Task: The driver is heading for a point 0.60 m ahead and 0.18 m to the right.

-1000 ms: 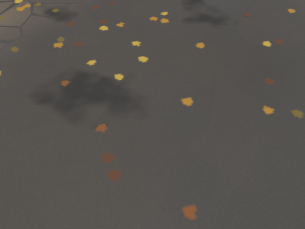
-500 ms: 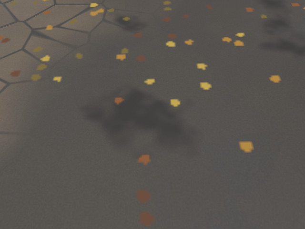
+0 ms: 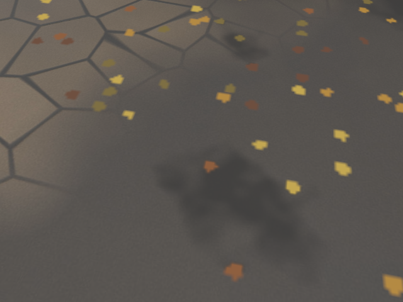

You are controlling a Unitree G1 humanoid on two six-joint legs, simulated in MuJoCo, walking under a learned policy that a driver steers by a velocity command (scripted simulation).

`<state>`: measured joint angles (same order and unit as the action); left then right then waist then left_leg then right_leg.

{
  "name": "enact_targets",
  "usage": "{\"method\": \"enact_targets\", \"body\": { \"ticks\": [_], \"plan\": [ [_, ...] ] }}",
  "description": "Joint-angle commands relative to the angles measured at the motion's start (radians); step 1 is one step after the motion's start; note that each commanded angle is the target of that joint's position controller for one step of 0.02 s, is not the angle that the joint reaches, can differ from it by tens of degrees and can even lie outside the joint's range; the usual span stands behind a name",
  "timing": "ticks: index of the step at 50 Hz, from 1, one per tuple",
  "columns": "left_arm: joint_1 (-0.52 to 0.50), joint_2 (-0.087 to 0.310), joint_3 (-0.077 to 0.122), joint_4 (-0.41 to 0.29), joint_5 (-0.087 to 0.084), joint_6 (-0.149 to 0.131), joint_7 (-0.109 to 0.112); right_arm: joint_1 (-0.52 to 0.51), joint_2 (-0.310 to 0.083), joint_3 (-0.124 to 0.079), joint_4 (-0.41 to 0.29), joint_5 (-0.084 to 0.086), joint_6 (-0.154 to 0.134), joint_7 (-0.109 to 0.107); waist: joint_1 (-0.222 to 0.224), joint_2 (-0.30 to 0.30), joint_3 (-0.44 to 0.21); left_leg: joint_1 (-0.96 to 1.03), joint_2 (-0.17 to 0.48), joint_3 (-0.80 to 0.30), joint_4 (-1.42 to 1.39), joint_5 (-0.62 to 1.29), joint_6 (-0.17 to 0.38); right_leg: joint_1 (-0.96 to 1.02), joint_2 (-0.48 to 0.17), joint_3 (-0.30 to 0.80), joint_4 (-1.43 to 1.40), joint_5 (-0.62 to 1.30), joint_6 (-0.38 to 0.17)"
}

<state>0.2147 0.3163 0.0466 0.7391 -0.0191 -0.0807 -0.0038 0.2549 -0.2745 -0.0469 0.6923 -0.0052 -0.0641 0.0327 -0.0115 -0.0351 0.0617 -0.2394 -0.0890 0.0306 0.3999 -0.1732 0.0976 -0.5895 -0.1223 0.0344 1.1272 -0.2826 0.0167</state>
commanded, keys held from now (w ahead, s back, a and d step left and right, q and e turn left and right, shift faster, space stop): w+e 0.66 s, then no key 0.34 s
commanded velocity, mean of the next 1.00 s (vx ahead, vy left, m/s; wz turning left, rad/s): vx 0.42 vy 0.00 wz -0.37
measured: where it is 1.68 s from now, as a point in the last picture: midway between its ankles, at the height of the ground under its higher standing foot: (242, 265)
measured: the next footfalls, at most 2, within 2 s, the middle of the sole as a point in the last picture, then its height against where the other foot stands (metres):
right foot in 0.34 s outside the picture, level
left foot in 0.80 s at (216, 236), level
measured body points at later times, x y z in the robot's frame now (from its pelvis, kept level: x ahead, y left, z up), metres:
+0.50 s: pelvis +0.29 -0.08 -0.01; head +0.33 -0.09 +0.44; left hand +0.49 +0.15 -0.11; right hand +0.34 -0.38 -0.11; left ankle +0.24 +0.08 -0.65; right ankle +0.32 -0.16 -0.74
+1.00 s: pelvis +0.53 -0.09 -0.01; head +0.57 -0.09 +0.44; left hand +0.75 +0.11 -0.13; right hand +0.56 -0.38 -0.11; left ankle +0.64 -0.03 -0.74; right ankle +0.44 -0.21 -0.69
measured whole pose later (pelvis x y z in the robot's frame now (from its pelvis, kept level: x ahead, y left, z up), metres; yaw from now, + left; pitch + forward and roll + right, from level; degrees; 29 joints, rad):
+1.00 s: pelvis +0.53 -0.09 -0.01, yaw -27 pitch +1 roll +0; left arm 0.25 0.30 0.05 0.71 0.00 0.03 0.03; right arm 0.14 -0.23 -0.02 0.73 -0.03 -0.05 0.02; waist 0.00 -0.03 0.05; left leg -0.37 -0.03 0.00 0.47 -0.12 0.04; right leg -0.42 0.00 0.08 0.95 -0.49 0.07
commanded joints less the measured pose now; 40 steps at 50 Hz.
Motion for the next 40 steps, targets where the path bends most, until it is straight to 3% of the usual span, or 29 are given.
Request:
{"method": "enact_targets", "body": {
  "ticks": [1, 4, 7, 12, 15, 16, 17, 18, 19, 20, 21, 22, 23, 24, 27, 29, 32, 34, 37, 39, 40],
  "plan": [
    [0.047, 0.069, 0.019, -0.035, 0.003, 0.018, 0.006, -0.016, -0.141, -0.039, -0.033, -0.006, -0.039, -0.010, 0.017, 0.071, -0.066, 0.069, 0.292, -0.174, -0.236, 0.302, 0.163, -0.065, -0.038, 0.040, -0.071, 0.135, 0.021],
    [-0.014, 0.053, 0.015, -0.045, -0.002, 0.011, -0.002, -0.010, -0.136, -0.034, -0.010, -0.011, -0.041, -0.020, -0.011, 0.076, -0.033, 0.092, 0.253, -0.056, -0.259, 0.287, 0.111, -0.075, -0.005, 0.049, -0.256, 0.334, 0.018],
    [-0.098, 0.027, 0.005, -0.070, -0.004, 0.003, -0.019, 0.014, -0.153, -0.036, 0.016, -0.006, -0.040, -0.026, -0.051, 0.074, 0.001, 0.132, 0.266, -0.002, -0.286, 0.254, 0.082, -0.057, 0.022, 0.012, -0.418, 0.444, 0.003],
    [-0.197, 0.017, -0.002, -0.134, -0.001, -0.002, -0.057, 0.076, -0.172, -0.045, 0.067, 0.008, -0.007, -0.035, -0.085, 0.060, 0.033, 0.349, 0.337, 0.032, -0.208, 0.400, 0.073, -0.158, 0.049, -0.028, -0.532, 0.324, -0.045],
    [-0.149, 0.049, 0.014, -0.156, 0.002, 0.006, -0.070, 0.052, -0.209, -0.056, 0.061, 0.013, 0.019, -0.052, -0.030, 0.111, -0.040, 0.404, 0.343, 0.071, -0.035, 0.840, 0.040, -0.041, 0.123, -0.111, -0.534, 0.156, -0.097],
    [-0.067, 0.081, 0.031, -0.144, 0.003, 0.011, -0.067, 0.044, -0.220, -0.058, 0.056, 0.011, 0.028, -0.060, 0.019, 0.127, -0.099, 0.394, 0.334, 0.088, 0.091, 0.981, 0.026, 0.072, 0.162, -0.134, -0.529, 0.116, -0.122],
    [0.076, 0.129, 0.058, -0.117, 0.001, 0.013, -0.057, 0.028, -0.218, -0.055, 0.050, 0.013, 0.034, -0.068, 0.102, 0.111, -0.176, 0.309, 0.303, 0.119, 0.290, 0.978, -0.004, 0.289, 0.194, -0.130, -0.586, 0.168, -0.159],
    [0.230, 0.206, 0.086, -0.093, -0.001, 0.023, -0.039, 0.043, -0.184, -0.038, 0.030, -0.002, 0.024, -0.073, 0.167, 0.013, -0.284, 0.074, 0.258, 0.126, 0.591, 0.671, -0.041, 0.605, 0.064, 0.082, -0.604, 0.211, -0.225],
    [0.217, 0.279, 0.096, -0.100, -0.006, 0.017, -0.035, 0.154, -0.046, 0.005, -0.012, -0.027, -0.007, -0.049, 0.050, -0.225, -0.374, -0.387, 0.019, 0.035, 0.931, -0.346, -0.108, 0.947, -0.182, 0.651, -0.673, 0.075, -0.422],
    [0.254, 0.187, 0.074, -0.111, -0.004, 0.013, -0.032, 0.061, -0.136, -0.007, -0.011, 0.003, -0.046, -0.028, 0.133, -0.118, -0.451, -0.505, 0.035, -0.155, 1.028, -0.401, -0.095, 1.015, -0.203, 0.777, -0.774, -0.005, -0.430],
    [0.211, 0.152, 0.063, -0.111, 0.003, 0.010, -0.028, -0.031, -0.172, -0.016, -0.048, 0.039, -0.067, -0.015, 0.140, -0.069, -0.304, -0.573, 0.089, -0.158, 0.995, -0.309, -0.078, 0.918, -0.173, 0.619, -0.801, 0.041, -0.379],
    [0.147, 0.140, 0.060, -0.121, 0.000, 0.010, -0.025, -0.062, -0.158, -0.009, -0.058, 0.030, -0.079, -0.017, 0.099, 0.030, -0.211, -0.553, 0.131, -0.145, 0.903, -0.235, -0.073, 0.770, -0.131, 0.509, -0.810, 0.131, -0.349],
    [0.086, 0.120, 0.053, -0.135, 0.002, 0.012, -0.024, -0.074, -0.160, -0.015, -0.057, 0.007, -0.080, -0.023, 0.060, 0.065, -0.144, -0.506, 0.158, -0.133, 0.813, -0.197, -0.084, 0.640, -0.096, 0.436, -0.827, 0.244, -0.332],
    [0.053, 0.101, 0.044, -0.150, 0.014, 0.012, -0.020, -0.056, -0.164, -0.020, -0.056, -0.003, -0.070, -0.024, 0.026, 0.044, -0.125, -0.440, 0.175, -0.136, 0.778, -0.172, -0.097, 0.551, -0.071, 0.391, -0.853, 0.323, -0.332],
    [0.027, 0.114, 0.047, -0.145, 0.009, 0.010, -0.008, -0.020, -0.131, -0.013, -0.050, -0.013, -0.039, -0.030, -0.011, 0.008, -0.091, -0.377, 0.181, -0.100, 0.646, -0.141, -0.155, 0.398, -0.034, 0.304, -0.893, 0.431, -0.337],
    [0.037, 0.143, 0.056, -0.134, 0.005, 0.014, 0.006, -0.085, -0.102, 0.001, -0.069, -0.015, -0.031, -0.035, 0.005, -0.005, -0.065, -0.349, 0.163, -0.076, 0.497, -0.027, -0.182, 0.320, 0.011, 0.238, -0.901, 0.419, -0.311],
    [0.079, 0.154, 0.061, -0.112, -0.002, 0.028, 0.017, -0.202, -0.078, 0.012, -0.089, -0.009, -0.037, -0.028, 0.061, -0.036, -0.066, -0.252, 0.110, -0.064, 0.256, 0.205, -0.189, 0.278, 0.065, 0.200, -0.873, 0.306, -0.250],
    [0.116, 0.156, 0.061, -0.092, -0.004, 0.036, 0.020, -0.243, -0.094, 0.006, -0.099, 0.002, -0.044, -0.022, 0.080, -0.049, -0.068, -0.224, 0.086, -0.072, 0.174, 0.259, -0.183, 0.314, 0.051, 0.232, -0.838, 0.294, -0.229],
    [0.143, 0.130, 0.055, -0.069, 0.000, 0.050, 0.029, -0.228, -0.128, -0.013, -0.094, -0.007, -0.058, -0.012, 0.072, -0.075, -0.097, -0.202, 0.076, -0.095, 0.097, 0.245, -0.138, 0.437, 0.017, 0.291, -0.709, 0.386, -0.186],
    [0.102, 0.106, 0.049, -0.076, 0.006, 0.057, 0.033, -0.143, -0.134, -0.025, -0.070, -0.018, -0.067, -0.012, 0.014, -0.086, -0.128, -0.093, 0.079, -0.074, 0.032, 0.289, -0.089, 0.462, 0.038, 0.294, -0.591, 0.473, -0.142],
    [0.101, 0.070, 0.037, -0.089, 0.015, 0.053, 0.032, -0.082, -0.163, -0.032, -0.066, -0.035, -0.073, -0.017, -0.013, -0.055, -0.195, 0.057, 0.148, -0.109, 0.033, 0.479, -0.051, 0.426, 0.093, 0.263, -0.467, 0.441, -0.102]
  ]
}}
